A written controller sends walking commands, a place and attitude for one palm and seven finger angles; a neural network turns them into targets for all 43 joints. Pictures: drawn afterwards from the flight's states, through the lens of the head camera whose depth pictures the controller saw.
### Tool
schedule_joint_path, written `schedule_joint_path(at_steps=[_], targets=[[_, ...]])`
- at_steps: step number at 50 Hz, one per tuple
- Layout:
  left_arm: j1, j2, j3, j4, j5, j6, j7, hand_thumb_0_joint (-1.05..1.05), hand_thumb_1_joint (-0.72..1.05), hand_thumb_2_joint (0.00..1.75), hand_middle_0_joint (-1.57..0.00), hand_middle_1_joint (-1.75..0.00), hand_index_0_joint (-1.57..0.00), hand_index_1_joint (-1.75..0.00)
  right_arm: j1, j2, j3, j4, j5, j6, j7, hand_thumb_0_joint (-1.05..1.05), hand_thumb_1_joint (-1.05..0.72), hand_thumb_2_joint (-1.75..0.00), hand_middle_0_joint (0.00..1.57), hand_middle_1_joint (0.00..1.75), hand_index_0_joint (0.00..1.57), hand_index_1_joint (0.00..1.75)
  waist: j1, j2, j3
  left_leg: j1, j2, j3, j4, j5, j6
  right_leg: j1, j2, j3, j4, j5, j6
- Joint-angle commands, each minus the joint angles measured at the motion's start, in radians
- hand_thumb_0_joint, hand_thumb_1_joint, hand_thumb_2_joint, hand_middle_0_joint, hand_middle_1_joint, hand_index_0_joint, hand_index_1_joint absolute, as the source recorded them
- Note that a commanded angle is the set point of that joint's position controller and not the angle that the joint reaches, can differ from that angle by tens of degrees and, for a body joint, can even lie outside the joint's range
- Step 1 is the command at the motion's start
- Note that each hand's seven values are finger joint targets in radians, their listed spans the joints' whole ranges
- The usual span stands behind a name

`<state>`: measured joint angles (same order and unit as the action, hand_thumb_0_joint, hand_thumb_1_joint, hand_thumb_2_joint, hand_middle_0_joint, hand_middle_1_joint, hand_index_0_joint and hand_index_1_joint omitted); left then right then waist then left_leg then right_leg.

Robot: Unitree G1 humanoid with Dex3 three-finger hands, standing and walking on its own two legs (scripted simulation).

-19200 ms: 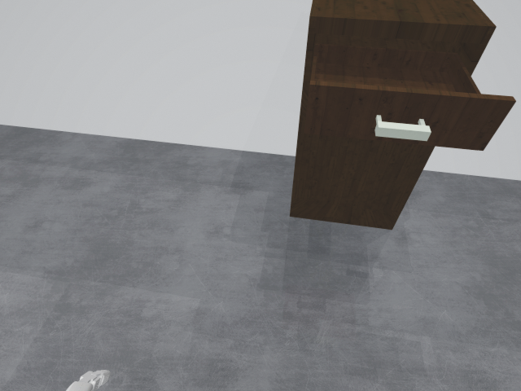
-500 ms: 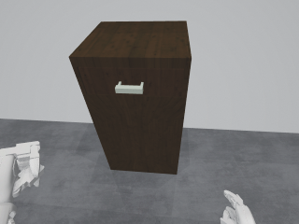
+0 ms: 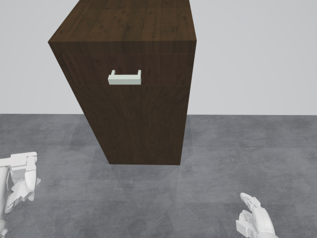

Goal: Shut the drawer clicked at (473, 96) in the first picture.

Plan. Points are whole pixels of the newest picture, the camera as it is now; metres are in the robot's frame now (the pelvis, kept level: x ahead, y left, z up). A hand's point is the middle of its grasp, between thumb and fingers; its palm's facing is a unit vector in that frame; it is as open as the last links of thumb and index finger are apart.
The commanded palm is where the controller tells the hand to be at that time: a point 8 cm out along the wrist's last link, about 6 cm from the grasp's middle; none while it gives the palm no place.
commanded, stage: step back with the hand held close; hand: left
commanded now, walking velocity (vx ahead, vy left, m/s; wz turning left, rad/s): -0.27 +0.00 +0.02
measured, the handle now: (125, 76) +0.64 +0.16 +0.03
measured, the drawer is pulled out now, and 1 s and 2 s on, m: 0.00 0.00 0.00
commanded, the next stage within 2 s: stop stepping back and stand still in 1.08 s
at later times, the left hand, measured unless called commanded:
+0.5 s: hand out of the picture +0.11 +0.25 +0.15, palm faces +0.35 -0.82 -0.46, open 3.2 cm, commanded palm +0.05 +0.29 +0.17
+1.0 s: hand out of the picture +0.02 +0.26 +0.16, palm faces +0.37 -0.81 -0.45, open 3.2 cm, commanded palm -0.04 +0.30 +0.17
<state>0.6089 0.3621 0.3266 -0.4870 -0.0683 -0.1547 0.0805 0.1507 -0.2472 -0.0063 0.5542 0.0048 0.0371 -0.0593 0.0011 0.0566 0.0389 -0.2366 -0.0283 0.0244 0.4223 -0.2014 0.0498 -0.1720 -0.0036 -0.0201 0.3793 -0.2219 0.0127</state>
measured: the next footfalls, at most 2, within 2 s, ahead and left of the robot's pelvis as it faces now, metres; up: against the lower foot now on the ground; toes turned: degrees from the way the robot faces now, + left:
right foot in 0.74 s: -0.12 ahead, -0.12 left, +0.00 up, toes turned +9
left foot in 1.28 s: -0.14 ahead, +0.13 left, +0.00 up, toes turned -1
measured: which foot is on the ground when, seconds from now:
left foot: down 0.00-1.00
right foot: down 0.00-0.56, up 0.58-0.72, down 0.74-1.00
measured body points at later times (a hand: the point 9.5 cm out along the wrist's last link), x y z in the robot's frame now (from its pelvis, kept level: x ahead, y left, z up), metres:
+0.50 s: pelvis -0.08 +0.01 -0.01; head -0.06 +0.02 +0.44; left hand +0.08 +0.30 +0.17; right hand +0.10 -0.23 -0.09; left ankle +0.01 +0.09 -0.74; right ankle -0.02 -0.13 -0.74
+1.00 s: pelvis -0.15 +0.01 -0.02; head -0.15 +0.04 +0.43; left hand -0.01 +0.30 +0.19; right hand +0.05 -0.21 -0.08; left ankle +0.01 +0.09 -0.74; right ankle -0.16 -0.13 -0.74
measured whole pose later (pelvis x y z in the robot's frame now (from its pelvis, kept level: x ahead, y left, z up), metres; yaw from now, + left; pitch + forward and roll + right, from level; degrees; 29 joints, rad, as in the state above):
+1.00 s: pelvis -0.15 +0.01 -0.02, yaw +4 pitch +0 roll -5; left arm 0.63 0.44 0.39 -0.61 -0.06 -0.32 0.10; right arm 0.16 -0.20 -0.01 0.60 -0.01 -0.06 -0.07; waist -0.01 0.03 0.01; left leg -0.50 0.02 0.01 0.49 -0.01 0.07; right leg -0.21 0.11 0.05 0.54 -0.34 0.00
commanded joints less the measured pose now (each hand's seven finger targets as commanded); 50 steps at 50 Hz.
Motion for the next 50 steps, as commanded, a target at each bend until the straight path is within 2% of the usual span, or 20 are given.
schedule_joint_path(at_steps=[1,5,8,17,20,22,25,28,30,32,33,35,37,38,39,40,42,45,48,50], targets=[[0.051,0.208,0.172,-0.289,-0.014,-0.072,0.038,0.0,0.9,0.9,-1.4,-1.6,-1.4,-1.6,-0.079,-0.098,-0.045,-0.194,0.012,-0.032,-0.017,0.0,-0.9,-0.9,0.2,0.3,0.2,0.3,0.018,-0.029,-0.278,0.099,0.095,-0.073,-0.001,0.496,0.007,0.094,-0.029,0.014,0.065,0.441,0.008],[0.061,0.221,0.185,-0.321,-0.012,-0.074,0.05,0.0,0.9,0.9,-1.4,-1.6,-1.4,-1.6,-0.071,-0.108,-0.051,-0.199,0.01,-0.038,-0.024,0.0,-0.9,-0.9,0.2,0.3,0.2,0.3,0.016,0.025,-0.267,0.04,0.112,-0.085,-0.006,0.43,0.014,0.081,-0.022,0.024,0.099,0.379,0.011],[0.066,0.194,0.167,-0.286,-0.007,-0.076,0.052,0.0,0.9,0.9,-1.4,-1.6,-1.4,-1.6,-0.063,-0.107,-0.053,-0.189,0.01,-0.042,-0.023,0.0,-0.9,-0.9,0.2,0.3,0.2,0.3,0.006,0.018,-0.206,-0.032,0.122,-0.099,-0.027,0.316,0.017,0.053,-0.021,0.032,0.103,0.297,0.008],[0.036,0.178,0.164,-0.268,0.017,-0.114,0.061,0.0,0.9,0.9,-1.4,-1.6,-1.4,-1.6,-0.066,-0.114,-0.052,-0.188,0.008,-0.077,-0.024,0.0,-0.9,-0.9,0.2,0.3,0.2,0.3,-0.005,-0.025,-0.104,-0.319,0.122,-0.148,-0.081,-0.267,0.044,0.07,-0.033,0.099,0.074,0.001,-0.007],[0.003,0.197,0.172,-0.295,0.026,-0.13,0.07,0.0,0.9,0.9,-1.4,-1.6,-1.4,-1.6,-0.05,-0.121,-0.056,-0.179,0.002,-0.091,-0.026,0.0,-0.9,-0.9,0.2,0.3,0.2,0.3,-0.012,-0.044,-0.082,-0.297,0.102,-0.147,-0.031,-0.327,0.036,-0.025,-0.056,0.136,-0.007,-0.18,-0.024],[-0.008,0.183,0.154,-0.301,0.031,-0.142,0.077,0.0,0.9,0.9,-1.4,-1.6,-1.4,-1.6,-0.042,-0.118,-0.051,-0.176,-0.002,-0.102,-0.027,0.0,-0.9,-0.9,0.2,0.3,0.2,0.3,-0.015,-0.034,-0.063,-0.271,0.104,-0.16,-0.022,-0.344,0.032,-0.088,-0.055,0.128,-0.022,-0.262,-0.028],[-0.026,0.192,0.163,-0.321,0.037,-0.154,0.087,0.0,0.9,0.9,-1.4,-1.6,-1.4,-1.6,-0.042,-0.123,-0.05,-0.166,-0.007,-0.12,-0.033,0.0,-0.9,-0.9,0.2,0.3,0.2,0.3,-0.018,0.031,-0.077,-0.287,0.132,-0.2,-0.085,-0.363,0.038,-0.055,-0.018,0.092,0.033,-0.214,-0.018],[-0.021,0.193,0.177,-0.346,0.043,-0.169,0.086,0.0,0.9,0.9,-1.4,-1.6,-1.4,-1.6,-0.043,-0.125,-0.046,-0.166,-0.005,-0.139,-0.036,0.0,-0.9,-0.9,0.2,0.3,0.2,0.3,-0.006,0.125,-0.133,-0.409,0.204,-0.277,-0.208,-0.353,0.068,0.143,0.056,0.038,0.262,0.034,0.004],[0.009,0.194,0.194,-0.306,0.048,-0.175,0.077,0.0,0.9,0.9,-1.4,-1.6,-1.4,-1.6,-0.051,-0.123,-0.053,-0.161,-0.01,-0.152,-0.036,0.0,-0.9,-0.9,0.2,0.3,0.2,0.3,0.003,0.153,-0.145,-0.482,0.251,-0.318,-0.257,-0.433,0.092,0.203,0.082,0.045,0.349,0.008,0.01],[-0.001,0.196,0.211,-0.296,0.062,-0.18,0.072,0.0,0.9,0.9,-1.4,-1.6,-1.4,-1.6,-0.056,-0.127,-0.06,-0.16,-0.014,-0.157,-0.03,0.0,-0.9,-0.9,0.2,0.3,0.2,0.3,0.004,0.16,-0.107,-0.618,0.291,-0.346,-0.279,-0.563,0.126,0.262,0.098,0.066,0.427,-0.068,0.011],[0.005,0.193,0.215,-0.284,0.063,-0.185,0.069,0.0,0.9,0.9,-1.4,-1.6,-1.4,-1.6,-0.05,-0.124,-0.062,-0.153,-0.017,-0.159,-0.026,0.0,-0.9,-0.9,0.2,0.3,0.2,0.3,0.003,0.136,-0.085,-0.63,0.289,-0.35,-0.271,-0.552,0.127,0.256,0.103,0.07,0.41,-0.097,0.004],[0.028,0.198,0.215,-0.302,0.041,-0.188,0.061,0.0,0.9,0.9,-1.4,-1.6,-1.4,-1.6,-0.045,-0.118,-0.065,-0.144,-0.016,-0.164,-0.016,0.0,-0.9,-0.9,0.2,0.3,0.2,0.3,0.0,0.061,-0.102,-0.467,0.253,-0.294,-0.181,-0.405,0.094,0.149,0.081,0.086,0.245,-0.083,-0.012],[0.057,0.194,0.188,-0.322,0.007,-0.2,0.053,0.0,0.9,0.9,-1.4,-1.6,-1.4,-1.6,-0.046,-0.091,-0.059,-0.124,-0.008,-0.162,-0.001,0.0,-0.9,-0.9,0.2,0.3,0.2,0.3,-0.006,-0.028,-0.148,-0.174,0.17,-0.192,-0.047,-0.151,0.028,-0.064,0.014,0.14,0.049,-0.01,-0.026],[0.047,0.199,0.189,-0.327,-0.003,-0.211,0.053,0.0,0.9,0.9,-1.4,-1.6,-1.4,-1.6,-0.037,-0.076,-0.057,-0.108,-0.005,-0.154,0.004,0.0,-0.9,-0.9,0.2,0.3,0.2,0.3,-0.011,-0.078,-0.192,-0.038,0.131,-0.12,0.046,0.006,-0.003,-0.148,-0.04,0.193,0.006,0.079,-0.032],[0.023,0.214,0.191,-0.322,-0.006,-0.218,0.053,0.0,0.9,0.9,-1.4,-1.6,-1.4,-1.6,-0.041,-0.072,-0.052,-0.099,-0.006,-0.149,0.005,0.0,-0.9,-0.9,0.2,0.3,0.2,0.3,-0.014,-0.11,-0.215,0.053,0.098,-0.063,0.094,0.056,-0.022,-0.213,-0.072,0.202,-0.023,0.145,-0.026],[-0.02,0.205,0.168,-0.365,-0.005,-0.22,0.057,0.0,0.9,0.9,-1.4,-1.6,-1.4,-1.6,-0.027,-0.066,-0.056,-0.085,0.004,-0.15,0.003,0.0,-0.9,-0.9,0.2,0.3,0.2,0.3,-0.025,-0.147,-0.272,0.134,0.075,-0.024,0.13,0.123,-0.029,-0.215,-0.087,0.187,-0.021,0.292,-0.005],[0.007,0.222,0.174,-0.362,-0.004,-0.217,0.06,0.0,0.9,0.9,-1.4,-1.6,-1.4,-1.6,-0.046,-0.083,-0.06,-0.103,0.008,-0.15,-0.008,0.0,-0.9,-0.9,0.2,0.3,0.2,0.3,-0.024,-0.109,-0.286,0.188,0.089,-0.031,0.134,0.164,-0.015,-0.238,-0.066,0.152,0.003,0.305,0.034],[0.003,0.252,0.201,-0.338,-0.005,-0.216,0.059,0.0,0.9,0.9,-1.4,-1.6,-1.4,-1.6,-0.084,-0.095,-0.059,-0.11,0.0,-0.149,-0.019,0.0,-0.9,-0.9,0.2,0.3,0.2,0.3,-0.023,0.0,-0.176,0.129,0.131,-0.093,0.05,0.028,-0.005,-0.297,-0.009,0.135,-0.009,0.035,0.026],[-0.019,0.223,0.193,-0.279,-0.009,-0.22,0.053,0.0,0.9,0.9,-1.4,-1.6,-1.4,-1.6,-0.082,-0.099,-0.06,-0.107,-0.018,-0.144,-0.021,0.0,-0.9,-0.9,0.2,0.3,0.2,0.3,-0.028,0.117,-0.075,-0.075,0.209,-0.228,-0.145,-0.295,-0.004,-0.229,0.059,0.114,0.046,-0.256,-0.029],[-0.017,0.222,0.214,-0.248,-0.001,-0.219,0.05,0.0,0.9,0.9,-1.4,-1.6,-1.4,-1.6,-0.087,-0.106,-0.067,-0.107,-0.027,-0.142,-0.023,0.0,-0.9,-0.9,0.2,0.3,0.2,0.3,-0.019,0.178,-0.072,-0.293,0.274,-0.312,-0.308,-0.499,0.005,-0.022,0.108,0.086,0.167,-0.264,-0.042]])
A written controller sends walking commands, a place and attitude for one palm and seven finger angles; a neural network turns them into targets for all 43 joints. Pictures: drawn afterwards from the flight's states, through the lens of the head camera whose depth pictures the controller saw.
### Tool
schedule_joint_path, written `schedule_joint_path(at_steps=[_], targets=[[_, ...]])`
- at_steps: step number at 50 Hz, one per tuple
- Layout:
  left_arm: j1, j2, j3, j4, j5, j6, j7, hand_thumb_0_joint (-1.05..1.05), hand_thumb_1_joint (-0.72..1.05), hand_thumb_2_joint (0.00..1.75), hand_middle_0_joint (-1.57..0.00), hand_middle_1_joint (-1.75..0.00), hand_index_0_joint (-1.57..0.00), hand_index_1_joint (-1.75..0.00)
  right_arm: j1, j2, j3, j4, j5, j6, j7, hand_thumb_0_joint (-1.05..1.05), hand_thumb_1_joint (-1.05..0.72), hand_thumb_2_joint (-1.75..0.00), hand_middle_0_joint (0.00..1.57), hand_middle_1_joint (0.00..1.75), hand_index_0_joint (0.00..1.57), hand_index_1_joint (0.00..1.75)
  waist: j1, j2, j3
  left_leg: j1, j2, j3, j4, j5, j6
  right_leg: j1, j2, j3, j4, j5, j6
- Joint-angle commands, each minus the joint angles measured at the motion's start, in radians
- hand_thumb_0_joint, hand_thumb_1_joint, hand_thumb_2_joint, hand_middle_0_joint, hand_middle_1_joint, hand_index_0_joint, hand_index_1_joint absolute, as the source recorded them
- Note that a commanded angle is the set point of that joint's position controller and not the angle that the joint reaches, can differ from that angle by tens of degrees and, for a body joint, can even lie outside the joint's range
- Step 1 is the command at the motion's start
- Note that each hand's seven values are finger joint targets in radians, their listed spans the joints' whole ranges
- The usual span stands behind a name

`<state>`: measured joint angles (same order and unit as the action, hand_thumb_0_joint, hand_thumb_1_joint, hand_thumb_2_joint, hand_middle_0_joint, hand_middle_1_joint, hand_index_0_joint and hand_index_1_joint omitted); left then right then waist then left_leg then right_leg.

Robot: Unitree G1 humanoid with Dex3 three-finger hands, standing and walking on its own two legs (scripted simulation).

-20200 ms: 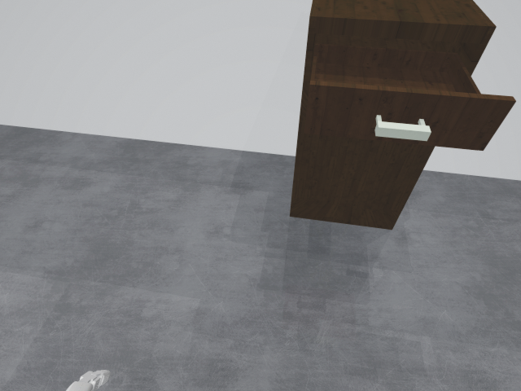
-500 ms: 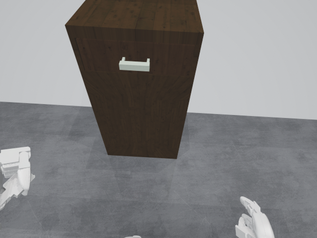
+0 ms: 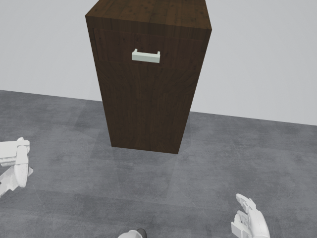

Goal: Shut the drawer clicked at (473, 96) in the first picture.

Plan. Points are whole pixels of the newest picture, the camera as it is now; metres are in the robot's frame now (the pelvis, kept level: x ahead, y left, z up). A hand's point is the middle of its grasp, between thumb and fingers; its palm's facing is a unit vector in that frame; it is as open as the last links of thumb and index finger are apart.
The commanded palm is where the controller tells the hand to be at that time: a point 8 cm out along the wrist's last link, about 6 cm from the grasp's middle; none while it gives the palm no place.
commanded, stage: step back with the hand held close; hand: left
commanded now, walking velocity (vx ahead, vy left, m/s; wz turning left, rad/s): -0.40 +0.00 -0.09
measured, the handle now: (146, 54) +0.80 +0.10 +0.05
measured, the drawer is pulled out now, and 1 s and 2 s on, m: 0.00 0.00 0.00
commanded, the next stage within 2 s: stop stepping back and stand still in 0.08 s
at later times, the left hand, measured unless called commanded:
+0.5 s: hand out of the picture +0.12 +0.27 +0.19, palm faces +0.24 -0.89 -0.39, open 3.3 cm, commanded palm +0.06 +0.32 +0.19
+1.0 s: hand out of the picture +0.12 +0.25 +0.18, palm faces +0.26 -0.86 -0.43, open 3.2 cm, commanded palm none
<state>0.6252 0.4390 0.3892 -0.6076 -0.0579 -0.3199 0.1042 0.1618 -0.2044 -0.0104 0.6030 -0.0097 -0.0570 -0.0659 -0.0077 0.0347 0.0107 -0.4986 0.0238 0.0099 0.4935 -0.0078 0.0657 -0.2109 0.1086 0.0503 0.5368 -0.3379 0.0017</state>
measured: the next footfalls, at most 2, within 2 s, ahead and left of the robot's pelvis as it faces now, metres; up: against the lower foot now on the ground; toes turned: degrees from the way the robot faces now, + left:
left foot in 0.28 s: +0.02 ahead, +0.12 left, +0.00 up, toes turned -5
right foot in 0.68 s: -0.11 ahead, -0.10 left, +0.00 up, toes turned -3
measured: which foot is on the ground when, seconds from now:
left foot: down 0.00-0.12, up 0.14-0.26, down 0.28-1.00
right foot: down 0.00-0.28, up 0.30-0.66, down 0.68-1.00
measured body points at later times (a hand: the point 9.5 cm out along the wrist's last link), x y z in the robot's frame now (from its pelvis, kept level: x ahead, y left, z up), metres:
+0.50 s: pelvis -0.09 +0.05 +0.02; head -0.07 +0.11 +0.47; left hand +0.10 +0.31 +0.21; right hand +0.02 -0.18 -0.05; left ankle -0.02 +0.11 -0.72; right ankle -0.11 -0.10 -0.67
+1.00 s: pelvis -0.10 +0.04 +0.01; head -0.10 +0.04 +0.46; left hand +0.10 +0.29 +0.20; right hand +0.03 -0.22 -0.07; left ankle -0.02 +0.11 -0.72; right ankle -0.20 -0.04 -0.72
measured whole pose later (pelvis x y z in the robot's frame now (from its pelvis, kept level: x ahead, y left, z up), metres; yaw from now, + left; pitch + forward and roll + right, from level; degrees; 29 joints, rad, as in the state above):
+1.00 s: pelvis -0.10 +0.04 +0.01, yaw -7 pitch +0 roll +1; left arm 0.56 0.38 0.37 -0.53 -0.04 -0.19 0.14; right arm 0.22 -0.19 0.02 0.62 -0.01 -0.11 -0.08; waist -0.02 -0.03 -0.01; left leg -0.34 -0.03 0.09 0.44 -0.11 0.06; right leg -0.09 0.02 -0.04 0.48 -0.39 -0.04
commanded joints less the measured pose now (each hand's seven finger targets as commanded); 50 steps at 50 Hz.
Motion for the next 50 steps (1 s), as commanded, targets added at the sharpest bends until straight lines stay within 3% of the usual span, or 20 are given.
schedule_joint_path(at_steps=[1,4,6,8,11,12,13,14,16,20,25,29,31,34,35,37,41,44,46,50], targets=[[-0.021,0.14,0.153,-0.117,-0.011,-0.05,0.022,0.0,0.9,0.9,-1.4,-1.6,-1.4,-1.6,-0.089,-0.145,-0.062,-0.153,-0.017,-0.044,-0.014,0.0,-0.9,-0.9,0.2,0.3,0.2,0.3,0.0,0.19,-0.072,-0.088,0.247,-0.299,-0.416,-0.723,-0.017,0.099,0.004,-0.01,0.076,-0.142,-0.038],[-0.01,0.139,0.124,-0.148,-0.027,-0.042,0.016,0.0,0.9,0.9,-1.4,-1.6,-1.4,-1.6,-0.06,-0.118,-0.069,-0.158,-0.007,-0.039,0.004,0.0,-0.9,-0.9,0.2,0.3,0.2,0.3,0.003,0.047,-0.14,0.114,0.149,-0.123,-0.205,-0.513,-0.059,-0.06,-0.079,0.034,-0.085,-0.177,-0.068],[-0.005,0.14,0.092,-0.199,-0.017,-0.041,0.029,0.0,0.9,0.9,-1.4,-1.6,-1.4,-1.6,-0.023,-0.098,-0.071,-0.149,0.012,-0.033,0.014,0.0,-0.9,-0.9,0.2,0.3,0.2,0.3,-0.015,-0.181,-0.174,0.423,-0.026,0.006,0.312,-0.312,-0.102,-0.465,-0.337,0.314,-0.414,-0.297,-0.128],[-0.06,0.154,0.088,-0.224,0.011,-0.008,0.048,0.0,0.9,0.9,-1.4,-1.6,-1.4,-1.6,-0.062,-0.11,-0.076,-0.146,0.007,-0.016,0.017,0.0,-0.9,-0.9,0.2,0.3,0.2,0.3,0.003,-0.229,-0.087,0.219,-0.053,-0.031,0.643,-0.415,-0.1,-0.457,-0.456,0.321,-0.418,-0.158,-0.2],[-0.083,0.115,0.077,-0.144,0.019,0.02,0.043,0.0,0.9,0.9,-1.4,-1.6,-1.4,-1.6,-0.04,-0.092,-0.034,-0.154,0.001,-0.016,-0.003,0.0,-0.9,-0.9,0.2,0.3,0.2,0.3,-0.029,-0.169,0.026,0.247,0.027,-0.058,0.197,-0.412,-0.071,-0.429,-0.262,0.057,-0.223,-0.124,-0.071],[-0.097,0.103,0.063,-0.151,0.012,0.015,0.044,0.0,0.9,0.9,-1.4,-1.6,-1.4,-1.6,-0.052,-0.129,-0.034,-0.155,0.021,-0.032,-0.019,0.0,-0.9,-0.9,0.2,0.3,0.2,0.3,-0.036,-0.01,0.052,0.239,0.037,-0.093,-0.095,-0.369,-0.065,-0.374,-0.193,0.029,-0.045,-0.112,-0.031],[-0.095,0.109,0.082,-0.178,0.007,-0.009,0.049,0.0,0.9,0.9,-1.4,-1.6,-1.4,-1.6,-0.048,-0.163,-0.039,-0.155,0.019,-0.062,-0.028,0.0,-0.9,-0.9,0.2,0.3,0.2,0.3,-0.021,0.254,0.04,0.167,0.168,-0.236,-0.28,-0.353,-0.016,-0.291,-0.101,-0.016,0.21,-0.122,-0.006],[-0.143,0.121,0.09,-0.219,0.024,-0.025,0.061,0.0,0.9,0.9,-1.4,-1.6,-1.4,-1.6,0.0,-0.138,-0.039,-0.151,0.001,-0.095,-0.025,0.0,-0.9,-0.9,0.2,0.3,0.2,0.3,-0.018,0.362,0.004,0.169,0.306,-0.465,-0.326,-0.301,0.05,-0.335,-0.065,-0.011,0.405,-0.225,0.005],[-0.118,0.142,0.125,-0.2,0.013,-0.037,0.063,0.0,0.9,0.9,-1.4,-1.6,-1.4,-1.6,0.009,-0.113,-0.048,-0.122,-0.003,-0.131,-0.018,0.0,-0.9,-0.9,0.2,0.3,0.2,0.3,-0.006,0.119,-0.121,0.265,0.317,-0.419,-0.304,-0.341,0.068,-0.31,-0.072,0.049,0.523,-0.164,0.007],[-0.008,0.118,0.106,-0.37,0.02,0.007,0.062,0.0,0.9,0.9,-1.4,-1.6,-1.4,-1.6,-0.028,-0.106,-0.041,-0.158,0.014,-0.155,0.025,0.0,-0.9,-0.9,0.2,0.3,0.2,0.3,0.0,0.144,-0.163,0.32,0.229,-0.299,-0.302,-0.453,0.015,-0.252,-0.103,-0.014,0.4,-0.054,0.024],[0.133,0.107,0.086,-0.286,0.027,0.06,0.072,0.0,0.9,0.9,-1.4,-1.6,-1.4,-1.6,-0.02,-0.111,-0.03,-0.142,-0.008,-0.132,0.021,0.0,-0.9,-0.9,0.2,0.3,0.2,0.3,0.005,0.251,-0.071,0.169,0.157,-0.186,-0.46,-0.639,-0.082,-0.042,-0.022,-0.157,0.175,-0.145,-0.005],[0.077,0.106,0.076,-0.187,0.01,0.099,0.082,0.0,0.9,0.9,-1.4,-1.6,-1.4,-1.6,-0.016,-0.109,-0.029,-0.127,-0.018,-0.092,-0.008,0.0,-0.9,-0.9,0.2,0.3,0.2,0.3,-0.002,0.162,-0.06,0.191,0.125,-0.116,-0.38,-0.552,-0.101,0.11,-0.009,-0.19,-0.16,-0.165,-0.039],[0.047,0.115,0.074,-0.182,0.001,0.106,0.071,0.0,0.9,0.9,-1.4,-1.6,-1.4,-1.6,-0.011,-0.097,-0.021,-0.126,-0.013,-0.073,-0.012,0.0,-0.9,-0.9,0.2,0.3,0.2,0.3,-0.01,0.084,-0.088,0.238,0.081,-0.063,-0.24,-0.346,-0.084,0.137,-0.072,-0.131,-0.278,0.002,-0.048],[-0.023,0.158,0.105,-0.15,-0.012,0.091,0.059,0.0,0.9,0.9,-1.4,-1.6,-1.4,-1.6,-0.005,-0.095,-0.022,-0.105,-0.008,-0.053,-0.009,0.0,-0.9,-0.9,0.2,0.3,0.2,0.3,-0.013,-0.141,-0.089,0.277,0.036,-0.01,0.105,-0.223,-0.064,-0.039,-0.314,0.089,-0.349,0.067,-0.122],[-0.054,0.166,0.12,-0.152,-0.014,0.091,0.063,0.0,0.9,0.9,-1.4,-1.6,-1.4,-1.6,-0.025,-0.097,-0.02,-0.107,-0.011,-0.06,-0.005,0.0,-0.9,-0.9,0.2,0.3,0.2,0.3,-0.009,-0.113,-0.095,0.283,0.038,-0.019,0.132,-0.218,-0.069,-0.08,-0.351,0.096,-0.335,0.055,-0.15],[-0.055,0.082,0.045,-0.118,-0.014,0.103,0.041,0.0,0.9,0.9,-1.4,-1.6,-1.4,-1.6,-0.039,-0.122,-0.046,-0.113,0.017,-0.067,-0.01,0.0,-0.9,-0.9,0.2,0.3,0.2,0.3,-0.012,-0.183,-0.047,0.341,0.037,-0.032,0.108,-0.224,-0.062,-0.171,-0.272,0.057,-0.306,-0.151,-0.129],[-0.099,0.116,0.075,-0.156,0.0,0.08,0.047,0.0,0.9,0.9,-1.4,-1.6,-1.4,-1.6,-0.061,-0.112,-0.02,-0.121,0.019,-0.075,-0.019,0.0,-0.9,-0.9,0.2,0.3,0.2,0.3,-0.014,-0.029,0.035,0.33,0.059,-0.031,-0.013,-0.111,-0.028,-0.133,-0.224,-0.002,-0.207,0.119,-0.056],[-0.13,0.11,0.071,-0.167,0.013,0.057,0.052,0.0,0.9,0.9,-1.4,-1.6,-1.4,-1.6,-0.055,-0.116,-0.01,-0.122,0.008,-0.096,-0.026,0.0,-0.9,-0.9,0.2,0.3,0.2,0.3,0.0,0.191,0.022,0.326,0.163,-0.283,-0.245,-0.247,0.001,-0.121,-0.102,-0.059,-0.056,-0.025,0.001],[-0.115,0.118,0.086,-0.168,0.017,0.052,0.055,0.0,0.9,0.9,-1.4,-1.6,-1.4,-1.6,-0.053,-0.105,-0.01,-0.128,-0.001,-0.103,-0.027,0.0,-0.9,-0.9,0.2,0.3,0.2,0.3,0.011,0.166,0.028,0.227,0.189,-0.327,-0.346,-0.423,0.01,-0.029,-0.096,-0.056,-0.038,-0.082,-0.013],[0.068,0.114,0.127,-0.149,0.006,0.052,0.049,0.0,0.9,0.9,-1.4,-1.6,-1.4,-1.6,-0.032,-0.102,-0.025,-0.158,0.002,-0.093,-0.013,0.0,-0.9,-0.9,0.2,0.3,0.2,0.3,0.018,0.004,-0.089,0.247,0.074,-0.127,-0.203,-0.308,-0.044,0.087,-0.135,-0.022,-0.246,-0.021,-0.023]])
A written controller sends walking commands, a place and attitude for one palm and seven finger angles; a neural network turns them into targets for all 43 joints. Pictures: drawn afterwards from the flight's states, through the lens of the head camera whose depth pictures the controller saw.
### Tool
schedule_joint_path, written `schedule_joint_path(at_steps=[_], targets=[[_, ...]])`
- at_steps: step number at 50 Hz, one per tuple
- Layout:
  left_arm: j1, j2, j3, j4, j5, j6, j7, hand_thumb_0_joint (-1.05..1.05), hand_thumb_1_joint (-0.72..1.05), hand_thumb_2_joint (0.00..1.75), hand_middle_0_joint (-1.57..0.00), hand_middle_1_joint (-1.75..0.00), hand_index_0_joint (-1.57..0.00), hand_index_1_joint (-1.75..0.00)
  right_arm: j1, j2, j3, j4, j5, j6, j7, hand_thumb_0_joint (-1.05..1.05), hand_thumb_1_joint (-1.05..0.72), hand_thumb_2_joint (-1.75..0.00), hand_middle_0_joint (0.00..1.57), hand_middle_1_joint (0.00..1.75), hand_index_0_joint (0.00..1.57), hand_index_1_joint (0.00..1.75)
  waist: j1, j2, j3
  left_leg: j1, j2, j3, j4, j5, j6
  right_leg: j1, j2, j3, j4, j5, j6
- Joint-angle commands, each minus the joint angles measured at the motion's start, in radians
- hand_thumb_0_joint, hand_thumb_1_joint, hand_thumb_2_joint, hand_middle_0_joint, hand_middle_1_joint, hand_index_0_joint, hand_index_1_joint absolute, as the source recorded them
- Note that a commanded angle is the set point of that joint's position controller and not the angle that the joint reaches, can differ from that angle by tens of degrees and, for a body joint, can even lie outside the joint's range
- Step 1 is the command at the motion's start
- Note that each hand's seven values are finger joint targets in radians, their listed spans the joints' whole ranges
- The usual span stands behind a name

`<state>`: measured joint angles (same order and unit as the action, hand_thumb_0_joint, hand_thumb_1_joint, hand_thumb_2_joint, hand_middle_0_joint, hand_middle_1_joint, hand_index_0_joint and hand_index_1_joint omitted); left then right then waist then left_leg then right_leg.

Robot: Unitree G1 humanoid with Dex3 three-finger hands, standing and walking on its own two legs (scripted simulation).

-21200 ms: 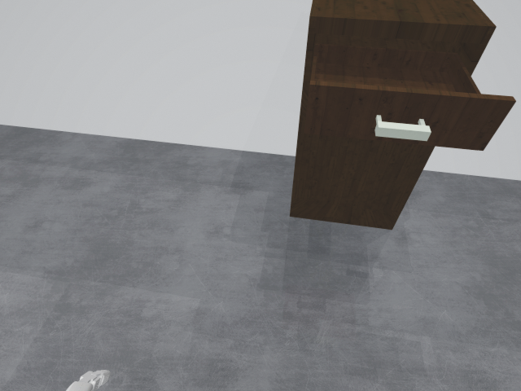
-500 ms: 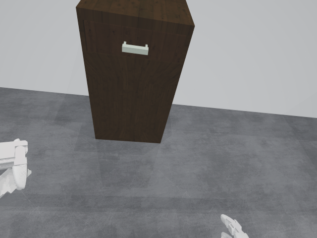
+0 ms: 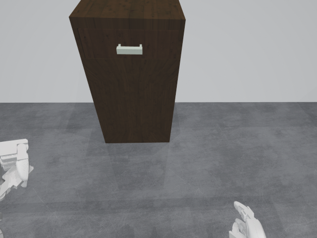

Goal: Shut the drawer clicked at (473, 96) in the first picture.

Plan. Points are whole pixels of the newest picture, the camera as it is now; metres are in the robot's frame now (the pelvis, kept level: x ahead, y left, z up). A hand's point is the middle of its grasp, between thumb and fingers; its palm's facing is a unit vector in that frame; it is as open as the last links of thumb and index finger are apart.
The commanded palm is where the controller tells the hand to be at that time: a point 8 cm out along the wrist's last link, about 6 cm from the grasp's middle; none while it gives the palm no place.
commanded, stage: let the arm hang, fingers relaxed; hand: left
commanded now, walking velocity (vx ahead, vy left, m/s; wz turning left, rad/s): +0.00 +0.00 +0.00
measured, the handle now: (129, 48) +0.89 +0.17 +0.04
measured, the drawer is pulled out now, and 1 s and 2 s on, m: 0.00 0.00 0.00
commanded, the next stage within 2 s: look to check the result in 1.12 s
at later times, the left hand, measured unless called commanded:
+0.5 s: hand out of the picture -0.02 +0.20 -0.17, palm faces +0.07 -0.97 -0.24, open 4.2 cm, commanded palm none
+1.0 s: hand out of the picture +0.00 +0.12 -0.17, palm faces +0.09 -0.98 -0.16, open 7.3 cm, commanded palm none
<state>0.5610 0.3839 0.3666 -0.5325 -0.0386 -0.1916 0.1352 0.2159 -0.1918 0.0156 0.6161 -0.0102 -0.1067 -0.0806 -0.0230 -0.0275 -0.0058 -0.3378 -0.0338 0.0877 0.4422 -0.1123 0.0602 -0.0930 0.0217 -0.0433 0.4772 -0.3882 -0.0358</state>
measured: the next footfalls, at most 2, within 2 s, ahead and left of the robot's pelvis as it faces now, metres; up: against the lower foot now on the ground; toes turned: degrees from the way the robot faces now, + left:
none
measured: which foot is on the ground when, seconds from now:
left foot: down 0.00-1.00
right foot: down 0.00-1.00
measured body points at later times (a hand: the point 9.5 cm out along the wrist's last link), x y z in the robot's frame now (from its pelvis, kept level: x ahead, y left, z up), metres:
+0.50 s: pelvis +0.00 +0.00 +0.00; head +0.05 +0.00 +0.44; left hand -0.02 +0.25 -0.15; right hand +0.03 -0.25 -0.15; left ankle +0.07 +0.10 -0.73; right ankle -0.04 -0.14 -0.73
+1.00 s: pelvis +0.02 -0.03 +0.00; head +0.03 -0.04 +0.45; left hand +0.00 +0.17 -0.16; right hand +0.02 -0.24 -0.16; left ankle +0.07 +0.10 -0.73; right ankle -0.03 -0.14 -0.73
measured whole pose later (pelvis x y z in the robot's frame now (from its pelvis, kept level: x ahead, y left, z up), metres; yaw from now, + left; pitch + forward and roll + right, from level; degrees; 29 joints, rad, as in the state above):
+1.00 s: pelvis +0.02 -0.03 +0.00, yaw +4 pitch -2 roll +0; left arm 0.29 0.10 0.00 1.14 0.01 0.00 0.04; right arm 0.28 -0.13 -0.01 1.14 -0.02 0.01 -0.04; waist -0.02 0.01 0.05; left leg -0.27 -0.01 -0.03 0.46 -0.16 -0.01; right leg -0.06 0.02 -0.01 0.45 -0.35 -0.03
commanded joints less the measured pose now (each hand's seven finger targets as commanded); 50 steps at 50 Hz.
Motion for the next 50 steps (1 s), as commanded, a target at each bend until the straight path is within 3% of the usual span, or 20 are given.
schedule_joint_path(at_steps=[1,2,4,5,7,9,11,13,15,16,19,21,23,25,27,29,33,35,40,50], targets=[[-0.052,0.025,-0.225,0.664,0.098,0.087,-0.111,0.0,0.9,0.9,-1.4,-1.6,-1.4,-1.6,-0.109,-0.31,-0.092,0.107,0.014,-0.058,0.085,0.0,-0.9,-0.9,0.2,0.3,0.2,0.3,0.007,-0.023,-0.075,0.038,0.143,-0.183,0.197,0.21,-0.011,-0.126,-0.188,0.092,-0.027,0.473,-0.028],[-0.083,-0.004,-0.233,0.664,0.071,0.162,-0.119,0.0,0.9,0.9,-1.36,-1.56,-1.36,-1.56,-0.024,-0.206,-0.093,0.079,0.031,0.006,0.085,0.0,-0.9,-0.9,0.2,0.3,0.2,0.3,0.003,-0.058,-0.158,0.105,0.148,-0.161,0.227,0.177,-0.028,-0.13,-0.221,0.148,-0.017,0.595,-0.045],[-0.128,-0.01,-0.245,0.678,0.076,0.172,-0.124,0.0,0.9,0.9,-1.28,-1.47,-1.28,-1.47,-0.003,-0.194,-0.087,0.071,0.019,0.027,0.083,0.0,-0.9,-0.9,0.2,0.3,0.2,0.3,-0.002,-0.086,-0.171,0.05,0.12,-0.163,0.28,0.097,-0.027,-0.123,-0.221,0.111,0.022,0.531,-0.064],[-0.162,0.002,-0.252,0.724,0.081,0.169,-0.125,0.0,0.9,0.9,-1.24,-1.43,-1.24,-1.43,-0.01,-0.197,-0.086,0.068,0.011,0.038,0.084,0.0,-0.9,-0.9,0.2,0.3,0.2,0.3,0.003,-0.17,-0.165,-0.015,0.106,-0.16,0.282,0.106,-0.026,-0.065,-0.207,0.119,0.046,0.591,-0.066],[-0.192,0.019,-0.25,0.822,0.078,0.171,-0.123,0.0,0.9,0.9,-1.16,-1.34,-1.16,-1.34,-0.053,-0.206,-0.082,0.053,-0.002,0.055,0.081,0.0,-0.9,-0.9,0.2,0.3,0.2,0.3,0.024,-0.288,-0.075,-0.143,0.062,-0.139,0.344,-0.051,-0.018,0.001,-0.227,0.122,0.038,0.746,-0.089],[-0.226,0.024,-0.255,0.939,0.078,0.184,-0.114,0.0,0.9,0.9,-1.08,-1.25,-1.08,-1.25,-0.085,-0.191,-0.083,0.063,-0.015,0.08,0.071,0.0,-0.9,-0.9,0.2,0.3,0.2,0.3,0.032,-0.303,0.02,-0.188,0.042,-0.114,0.386,-0.232,-0.016,0.002,-0.258,0.135,0.015,0.844,-0.105],[-0.261,0.018,-0.272,1.035,0.077,0.199,-0.104,0.0,0.9,0.9,-1.0,-1.17,-1.0,-1.17,-0.06,-0.172,-0.075,0.095,-0.025,0.103,0.066,0.0,-0.9,-0.9,0.2,0.3,0.2,0.3,0.011,-0.16,0.099,-0.124,0.054,-0.097,0.318,-0.189,-0.015,-0.051,-0.257,0.128,0.019,0.826,-0.101],[-0.261,0.007,-0.289,1.12,0.067,0.2,-0.102,0.0,0.9,0.9,-0.92,-1.08,-0.92,-1.08,0.057,-0.151,-0.065,0.162,-0.033,0.108,0.062,0.0,-0.9,-0.9,0.2,0.3,0.2,0.3,-0.029,0.08,0.073,0.089,0.08,-0.139,0.18,0.211,0.012,-0.144,-0.18,0.069,0.149,0.707,-0.027],[-0.228,-0.042,-0.312,1.201,0.043,0.205,-0.1,0.0,0.9,0.9,-0.84,-0.99,-0.84,-0.99,0.107,-0.183,-0.053,0.2,-0.027,0.102,0.05,0.0,-0.9,-0.9,0.2,0.3,0.2,0.3,-0.006,0.364,0.016,0.117,0.225,-0.415,0.03,0.43,0.132,-0.167,-0.043,0.005,0.28,0.171,0.037],[-0.215,-0.056,-0.317,1.259,0.036,0.207,-0.103,0.0,0.9,0.9,-0.8,-0.95,-0.8,-0.95,0.095,-0.17,-0.048,0.22,-0.023,0.102,0.047,0.0,-0.9,-0.9,0.2,0.3,0.2,0.3,0.008,0.429,0.023,0.084,0.252,-0.485,-0.095,0.336,0.152,-0.152,-0.015,0.022,0.307,-0.154,0.02],[-0.21,-0.096,-0.3,1.366,0.051,0.216,-0.122,0.0,0.9,0.9,-0.68,-0.82,-0.68,-0.82,0.067,-0.159,-0.057,0.236,-0.024,0.102,0.038,0.0,-0.9,-0.9,0.2,0.3,0.2,0.3,0.026,0.357,0.026,0.024,0.249,-0.461,-0.214,-0.156,0.126,-0.159,-0.034,0.069,0.314,-0.192,-0.006],[-0.196,-0.1,-0.315,1.422,0.051,0.215,-0.13,0.0,0.9,0.9,-0.6,-0.73,-0.6,-0.73,0.078,-0.17,-0.063,0.256,-0.021,0.106,0.035,0.0,-0.9,-0.9,0.2,0.3,0.2,0.3,0.035,0.201,-0.052,0.09,0.239,-0.426,-0.186,-0.187,0.114,-0.124,-0.03,0.065,0.173,-0.124,-0.003],[-0.15,-0.106,-0.323,1.482,0.055,0.205,-0.128,0.0,0.9,0.9,-0.52,-0.65,-0.52,-0.65,0.069,-0.164,-0.068,0.279,-0.01,0.11,0.034,0.0,-0.9,-0.9,0.2,0.3,0.2,0.3,0.049,0.056,-0.093,0.077,0.174,-0.326,-0.136,-0.215,0.056,-0.002,-0.023,0.051,-0.05,0.027,-0.003],[-0.159,-0.07,-0.325,1.51,0.058,0.198,-0.122,0.0,0.9,0.9,-0.44,-0.56,-0.44,-0.56,0.066,-0.147,-0.072,0.298,-0.001,0.118,0.041,0.0,-0.9,-0.9,0.2,0.3,0.2,0.3,0.029,-0.049,-0.044,0.061,0.082,-0.22,-0.073,-0.24,-0.013,-0.043,-0.095,0.148,-0.153,-0.02,-0.038],[-0.225,-0.062,-0.333,1.525,0.052,0.2,-0.119,0.0,0.9,0.9,-0.36,-0.47,-0.36,-0.47,0.096,-0.099,-0.069,0.341,-0.005,0.13,0.052,0.0,-0.9,-0.9,0.2,0.3,0.2,0.3,-0.013,-0.029,0.043,0.17,0.051,-0.171,0.015,-0.191,-0.035,-0.263,-0.161,0.189,-0.23,-0.177,-0.062],[-0.254,-0.075,-0.34,1.542,0.049,0.196,-0.113,0.0,0.9,0.9,-0.28,-0.39,-0.28,-0.39,0.127,-0.079,-0.064,0.384,-0.004,0.13,0.051,0.0,-0.9,-0.9,0.2,0.3,0.2,0.3,-0.027,-0.025,0.091,0.217,0.075,-0.175,0.026,-0.1,-0.03,-0.318,-0.139,0.151,-0.213,-0.098,-0.049],[-0.194,-0.111,-0.348,1.603,0.047,0.2,-0.104,0.0,0.9,0.9,-0.2,-0.3,-0.2,-0.3,0.135,-0.078,-0.057,0.428,-0.005,0.123,0.046,0.0,-0.9,-0.9,0.2,0.3,0.2,0.3,-0.002,0.011,0.144,0.128,0.118,-0.23,-0.085,-0.111,-0.014,-0.221,-0.082,0.091,-0.147,0.008,-0.018],[-0.164,-0.115,-0.348,1.626,0.047,0.195,-0.102,0.0,0.9,0.9,-0.2,-0.3,-0.2,-0.3,0.129,-0.077,-0.054,0.442,-0.002,0.115,0.043,0.0,-0.9,-0.9,0.2,0.3,0.2,0.3,0.012,0.034,0.121,0.127,0.118,-0.225,-0.085,-0.053,-0.009,-0.172,-0.084,0.092,-0.133,0.07,-0.015],[-0.159,-0.138,-0.348,1.65,0.045,0.185,-0.094,0.0,0.9,0.9,-0.2,-0.3,-0.2,-0.3,0.136,-0.046,-0.048,0.473,-0.002,0.109,0.041,0.0,-0.9,-0.9,0.2,0.3,0.2,0.3,0.012,-0.031,0.087,0.166,0.107,-0.186,-0.04,0.068,-0.017,-0.135,-0.102,0.093,-0.141,0.168,-0.011],[-0.168,-0.17,-0.343,1.665,0.043,0.182,-0.085,0.0,0.9,0.9,-0.2,-0.3,-0.2,-0.3,0.135,-0.008,-0.046,0.504,-0.004,0.112,0.034,0.0,-0.9,-0.9,0.2,0.3,0.2,0.3,0.013,0.037,0.125,0.146,0.102,-0.165,-0.01,0.094,-0.029,-0.123,-0.108,0.1,-0.158,0.223,-0.014]])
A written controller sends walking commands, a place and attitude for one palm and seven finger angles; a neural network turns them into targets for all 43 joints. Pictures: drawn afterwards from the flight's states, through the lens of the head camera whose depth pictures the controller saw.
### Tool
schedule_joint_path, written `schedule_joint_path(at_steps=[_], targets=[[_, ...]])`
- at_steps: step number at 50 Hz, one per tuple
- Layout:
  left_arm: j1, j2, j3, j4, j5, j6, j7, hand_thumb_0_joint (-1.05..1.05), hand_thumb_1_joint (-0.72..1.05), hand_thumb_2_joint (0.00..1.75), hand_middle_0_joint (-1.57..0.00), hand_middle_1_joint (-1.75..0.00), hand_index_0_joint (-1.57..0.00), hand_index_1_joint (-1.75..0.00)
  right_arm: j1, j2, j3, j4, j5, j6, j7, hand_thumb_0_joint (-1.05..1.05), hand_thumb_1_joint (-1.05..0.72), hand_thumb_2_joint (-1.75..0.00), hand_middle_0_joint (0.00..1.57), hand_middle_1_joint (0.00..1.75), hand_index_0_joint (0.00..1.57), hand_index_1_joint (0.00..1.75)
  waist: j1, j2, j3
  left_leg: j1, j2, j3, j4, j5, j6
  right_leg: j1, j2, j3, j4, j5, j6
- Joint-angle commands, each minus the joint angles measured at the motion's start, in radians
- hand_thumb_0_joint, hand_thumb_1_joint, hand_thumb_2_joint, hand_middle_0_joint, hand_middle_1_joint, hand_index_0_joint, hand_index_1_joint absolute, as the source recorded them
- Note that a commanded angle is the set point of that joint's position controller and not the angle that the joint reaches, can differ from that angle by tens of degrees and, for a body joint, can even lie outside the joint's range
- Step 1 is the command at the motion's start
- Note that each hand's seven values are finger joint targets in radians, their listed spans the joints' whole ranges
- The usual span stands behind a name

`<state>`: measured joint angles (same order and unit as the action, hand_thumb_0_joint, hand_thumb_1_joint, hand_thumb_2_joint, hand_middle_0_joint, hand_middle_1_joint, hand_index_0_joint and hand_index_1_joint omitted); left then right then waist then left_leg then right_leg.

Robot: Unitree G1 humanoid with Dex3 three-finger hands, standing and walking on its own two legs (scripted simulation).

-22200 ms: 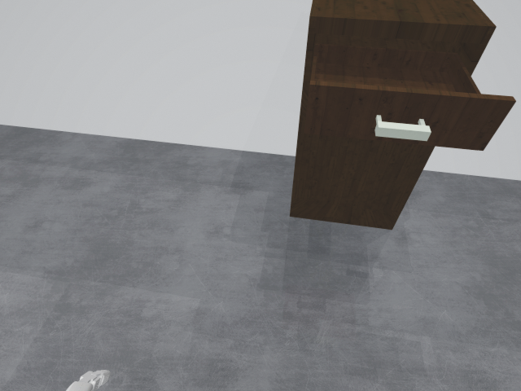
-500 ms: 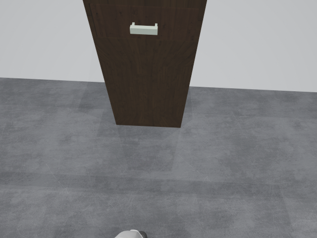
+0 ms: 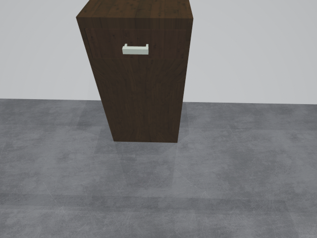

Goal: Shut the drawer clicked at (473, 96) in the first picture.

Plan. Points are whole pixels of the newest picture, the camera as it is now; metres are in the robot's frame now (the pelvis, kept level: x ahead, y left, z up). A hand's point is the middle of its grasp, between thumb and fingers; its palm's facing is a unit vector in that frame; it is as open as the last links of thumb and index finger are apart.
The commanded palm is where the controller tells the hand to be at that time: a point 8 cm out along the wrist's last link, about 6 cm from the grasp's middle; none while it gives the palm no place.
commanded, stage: let the arm hang, fingers relaxed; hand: left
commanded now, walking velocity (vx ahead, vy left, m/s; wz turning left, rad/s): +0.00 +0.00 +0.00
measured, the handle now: (136, 48) +0.88 +0.14 +0.03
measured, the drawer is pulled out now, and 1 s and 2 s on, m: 0.00 0.00 0.00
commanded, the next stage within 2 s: look to check the result in 0.12 s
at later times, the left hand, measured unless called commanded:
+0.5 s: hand out of the picture -0.02 +0.15 -0.18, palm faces +0.06 -0.98 -0.18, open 7.4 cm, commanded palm none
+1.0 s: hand out of the picture -0.01 +0.17 -0.17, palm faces +0.05 -0.98 -0.19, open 7.4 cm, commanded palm none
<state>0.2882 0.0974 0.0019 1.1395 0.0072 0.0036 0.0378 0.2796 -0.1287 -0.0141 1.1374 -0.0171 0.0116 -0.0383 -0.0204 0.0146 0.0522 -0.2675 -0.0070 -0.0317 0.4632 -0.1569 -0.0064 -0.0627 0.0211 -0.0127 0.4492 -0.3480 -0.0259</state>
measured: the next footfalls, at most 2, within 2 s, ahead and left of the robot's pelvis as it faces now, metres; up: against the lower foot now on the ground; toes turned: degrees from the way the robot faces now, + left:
none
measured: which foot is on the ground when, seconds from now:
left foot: down 0.00-1.00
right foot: down 0.00-1.00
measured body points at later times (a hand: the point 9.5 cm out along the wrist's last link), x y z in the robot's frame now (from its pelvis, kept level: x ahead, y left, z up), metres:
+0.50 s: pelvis +0.01 -0.01 +0.00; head +0.02 -0.02 +0.45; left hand -0.02 +0.20 -0.16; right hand -0.01 -0.22 -0.17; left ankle +0.06 +0.12 -0.74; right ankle -0.06 -0.10 -0.74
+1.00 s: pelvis +0.01 +0.00 +0.00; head +0.02 -0.01 +0.45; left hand -0.01 +0.22 -0.16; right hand +0.00 -0.23 -0.16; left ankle +0.06 +0.12 -0.74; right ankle -0.06 -0.10 -0.74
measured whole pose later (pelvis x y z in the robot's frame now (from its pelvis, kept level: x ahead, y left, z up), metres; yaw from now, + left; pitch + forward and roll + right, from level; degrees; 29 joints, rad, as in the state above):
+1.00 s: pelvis +0.01 +0.00 +0.00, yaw +0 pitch -3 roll +0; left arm 0.29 0.13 0.02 1.14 0.01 0.00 0.03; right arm 0.26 -0.15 -0.02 1.14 -0.02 0.01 -0.04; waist -0.01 0.01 0.07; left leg -0.25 0.00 -0.04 0.45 -0.16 -0.01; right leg -0.03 0.03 -0.02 0.41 -0.34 -0.03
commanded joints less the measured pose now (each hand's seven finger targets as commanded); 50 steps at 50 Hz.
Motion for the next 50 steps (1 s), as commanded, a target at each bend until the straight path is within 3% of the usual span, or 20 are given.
schedule_joint_path(at_steps=[1,4,16,38,50], targets=[[0.098,0.115,0.024,-0.008,-0.003,-0.013,0.012,0.0,0.9,0.9,-0.2,-0.3,-0.2,-0.3,0.078,-0.067,-0.015,-0.014,0.002,-0.007,-0.009,0.0,-0.9,-0.9,0.2,0.3,0.2,0.3,0.005,-0.002,0.065,0.074,0.078,-0.046,-0.034,0.134,0.037,-0.147,-0.106,0.066,-0.127,0.173,-0.026],[0.1,0.11,0.025,-0.006,-0.004,-0.012,0.01,0.0,0.9,0.9,-0.2,-0.3,-0.2,-0.3,0.081,-0.068,-0.016,-0.014,0.001,-0.008,-0.012,0.0,-0.9,-0.9,0.2,0.3,0.2,0.3,0.007,0.012,0.055,0.081,0.081,-0.05,-0.036,0.13,0.039,-0.142,-0.102,0.067,-0.127,0.161,-0.029],[0.112,0.109,0.031,-0.004,-0.004,-0.015,0.014,0.0,0.9,0.9,-0.2,-0.3,-0.2,-0.3,0.083,-0.072,-0.02,-0.013,0.004,-0.01,-0.015,0.0,-0.9,-0.9,0.2,0.3,0.2,0.3,0.008,-0.045,0.037,0.091,0.088,-0.041,-0.021,0.169,0.041,-0.113,-0.104,0.057,-0.125,0.241,-0.02],[0.09,0.129,0.034,-0.014,-0.003,-0.017,0.008,0.0,0.9,0.9,-0.2,-0.3,-0.2,-0.3,0.055,-0.101,-0.019,-0.016,0.002,-0.014,-0.015,0.0,-0.9,-0.9,0.2,0.3,0.2,0.3,0.009,0.003,0.052,0.098,0.092,-0.052,-0.045,0.156,0.04,-0.113,-0.1,0.063,-0.141,0.2,-0.023],[0.07,0.156,0.039,-0.021,-0.001,-0.019,0.005,0.0,0.9,0.9,-0.2,-0.3,-0.2,-0.3,0.036,-0.13,-0.024,-0.022,0.004,-0.016,-0.014,0.0,-0.9,-0.9,0.2,0.3,0.2,0.3,0.011,-0.016,0.029,0.113,0.095,-0.063,-0.054,0.163,0.042,-0.103,-0.1,0.063,-0.146,0.194,-0.024]])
